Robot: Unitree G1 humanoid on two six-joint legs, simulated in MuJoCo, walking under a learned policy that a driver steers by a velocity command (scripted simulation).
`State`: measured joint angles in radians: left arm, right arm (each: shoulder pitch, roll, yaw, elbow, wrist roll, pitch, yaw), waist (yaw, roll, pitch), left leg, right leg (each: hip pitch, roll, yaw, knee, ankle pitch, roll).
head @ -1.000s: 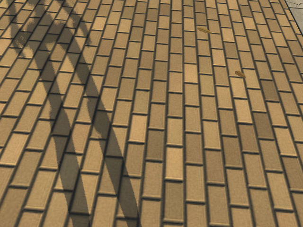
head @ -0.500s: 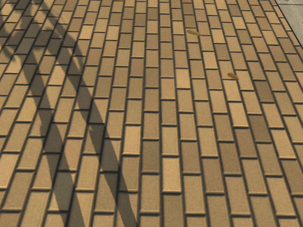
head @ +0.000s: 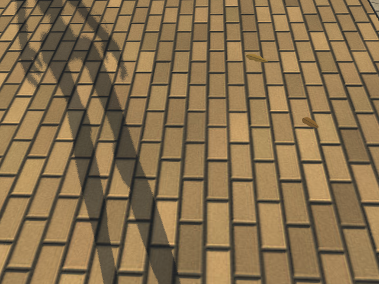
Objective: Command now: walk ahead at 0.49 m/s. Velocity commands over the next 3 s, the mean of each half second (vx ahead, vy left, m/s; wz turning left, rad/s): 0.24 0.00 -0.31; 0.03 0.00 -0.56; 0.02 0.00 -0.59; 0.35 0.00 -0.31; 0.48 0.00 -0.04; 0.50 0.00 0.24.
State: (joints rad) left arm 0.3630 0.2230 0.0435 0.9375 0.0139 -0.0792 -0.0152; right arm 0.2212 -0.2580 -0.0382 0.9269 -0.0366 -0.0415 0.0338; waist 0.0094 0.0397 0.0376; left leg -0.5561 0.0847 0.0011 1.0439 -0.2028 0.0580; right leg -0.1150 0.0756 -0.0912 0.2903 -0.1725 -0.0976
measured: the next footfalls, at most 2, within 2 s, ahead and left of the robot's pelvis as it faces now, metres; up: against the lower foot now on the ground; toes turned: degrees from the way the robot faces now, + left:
left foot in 0.26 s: +0.31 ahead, +0.09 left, +0.00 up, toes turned -3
right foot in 0.72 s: +0.18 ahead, -0.10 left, +0.00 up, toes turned -24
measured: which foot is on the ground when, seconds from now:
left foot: up 0.00-0.24, down 0.26-0.72, up 0.74-1.00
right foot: down 0.00-0.26, up 0.28-0.70, down 0.72-1.00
